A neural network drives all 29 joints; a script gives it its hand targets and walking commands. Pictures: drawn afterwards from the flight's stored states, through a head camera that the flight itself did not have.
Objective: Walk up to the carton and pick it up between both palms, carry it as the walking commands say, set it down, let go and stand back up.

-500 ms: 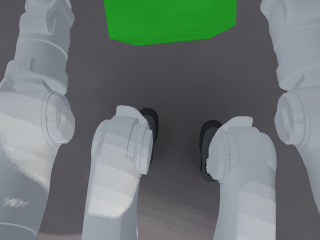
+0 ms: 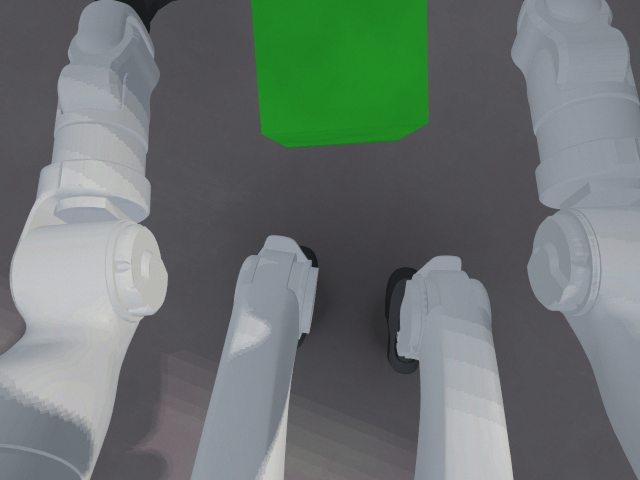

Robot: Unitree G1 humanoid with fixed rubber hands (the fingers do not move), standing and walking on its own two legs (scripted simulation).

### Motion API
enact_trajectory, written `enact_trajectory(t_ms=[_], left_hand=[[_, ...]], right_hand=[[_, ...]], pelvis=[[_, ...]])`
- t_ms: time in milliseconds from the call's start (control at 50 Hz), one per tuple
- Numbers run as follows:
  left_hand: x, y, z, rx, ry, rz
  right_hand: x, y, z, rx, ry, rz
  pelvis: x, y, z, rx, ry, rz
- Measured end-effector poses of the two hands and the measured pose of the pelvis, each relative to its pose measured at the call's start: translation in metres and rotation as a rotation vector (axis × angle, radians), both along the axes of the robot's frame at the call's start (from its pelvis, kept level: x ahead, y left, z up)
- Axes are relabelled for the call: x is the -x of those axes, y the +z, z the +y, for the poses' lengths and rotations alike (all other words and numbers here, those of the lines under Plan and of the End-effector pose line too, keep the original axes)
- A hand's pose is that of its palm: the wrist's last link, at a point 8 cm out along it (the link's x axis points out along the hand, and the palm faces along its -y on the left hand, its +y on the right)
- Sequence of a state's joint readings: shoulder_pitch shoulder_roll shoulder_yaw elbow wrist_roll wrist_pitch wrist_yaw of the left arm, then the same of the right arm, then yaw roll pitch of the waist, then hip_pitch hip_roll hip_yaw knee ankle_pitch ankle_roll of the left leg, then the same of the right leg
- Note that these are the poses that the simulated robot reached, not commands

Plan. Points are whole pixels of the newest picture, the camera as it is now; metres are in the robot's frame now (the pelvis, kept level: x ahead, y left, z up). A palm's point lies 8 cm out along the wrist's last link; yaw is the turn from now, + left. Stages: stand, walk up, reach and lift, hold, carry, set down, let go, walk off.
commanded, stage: set down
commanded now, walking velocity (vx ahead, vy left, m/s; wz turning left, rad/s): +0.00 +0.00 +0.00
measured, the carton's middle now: (339, 65) +0.55 +0.07 -0.34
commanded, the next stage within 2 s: let go in 0.80 s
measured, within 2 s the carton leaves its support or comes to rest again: neither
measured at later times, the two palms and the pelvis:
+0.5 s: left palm out of the picture +0.52 +0.28 +0.05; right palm out of the picture +0.58 -0.11 +0.04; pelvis +0.02 +0.00 +0.14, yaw +1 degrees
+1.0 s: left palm out of the picture +0.49 +0.27 +0.10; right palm out of the picture +0.53 -0.13 +0.10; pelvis +0.06 +0.01 +0.23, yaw +0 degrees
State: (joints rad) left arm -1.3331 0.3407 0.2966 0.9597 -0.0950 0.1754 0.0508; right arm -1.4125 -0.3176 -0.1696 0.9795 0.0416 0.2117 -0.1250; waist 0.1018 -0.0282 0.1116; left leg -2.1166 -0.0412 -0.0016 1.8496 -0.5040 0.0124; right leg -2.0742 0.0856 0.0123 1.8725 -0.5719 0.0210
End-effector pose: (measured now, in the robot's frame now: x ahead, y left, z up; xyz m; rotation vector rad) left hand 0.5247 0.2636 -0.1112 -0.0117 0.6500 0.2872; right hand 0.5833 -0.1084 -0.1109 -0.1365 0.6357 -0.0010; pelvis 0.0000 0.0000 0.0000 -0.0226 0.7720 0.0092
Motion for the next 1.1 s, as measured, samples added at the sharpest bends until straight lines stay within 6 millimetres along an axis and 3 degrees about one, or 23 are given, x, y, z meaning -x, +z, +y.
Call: enact_trajectory(t_ms=[220, 640, 740, 820, 900, 980, 1100], left_hand=[[0.000, 0.067, 0.004, -0.003, 0.003, -0.010], [0.004, 0.201, 0.015, 0.005, -0.009, -0.024], [0.004, 0.217, 0.012, 0.002, -0.021, -0.011], [0.006, 0.216, 0.007, -0.006, -0.038, 0.009], [0.013, 0.209, 0.002, -0.024, -0.072, 0.039], [0.032, 0.210, 0.003, -0.064, -0.128, 0.072], [0.075, 0.239, 0.009, -0.100, -0.185, 0.119]], right_hand=[[-0.002, 0.064, -0.002, -0.011, -0.003, -0.010], [-0.002, 0.197, -0.006, -0.020, 0.009, -0.010], [-0.002, 0.214, -0.006, -0.019, 0.017, 0.007], [0.001, 0.216, -0.004, -0.003, 0.024, 0.022], [0.014, 0.209, -0.008, 0.032, 0.007, 0.040], [0.041, 0.207, -0.016, 0.073, -0.017, 0.052], [0.094, 0.227, -0.031, 0.080, -0.030, 0.084]], pelvis=[[-0.009, 0.055, -0.001, -0.005, 0.002, 0.028], [-0.031, 0.179, 0.002, -0.005, 0.008, 0.000], [-0.037, 0.197, 0.004, -0.004, 0.004, -0.001], [-0.041, 0.205, 0.005, -0.001, 0.006, -0.002], [-0.046, 0.213, 0.006, 0.002, 0.008, -0.009], [-0.054, 0.223, 0.008, 0.002, 0.009, -0.025], [-0.068, 0.244, 0.011, -0.001, 0.016, -0.094]])
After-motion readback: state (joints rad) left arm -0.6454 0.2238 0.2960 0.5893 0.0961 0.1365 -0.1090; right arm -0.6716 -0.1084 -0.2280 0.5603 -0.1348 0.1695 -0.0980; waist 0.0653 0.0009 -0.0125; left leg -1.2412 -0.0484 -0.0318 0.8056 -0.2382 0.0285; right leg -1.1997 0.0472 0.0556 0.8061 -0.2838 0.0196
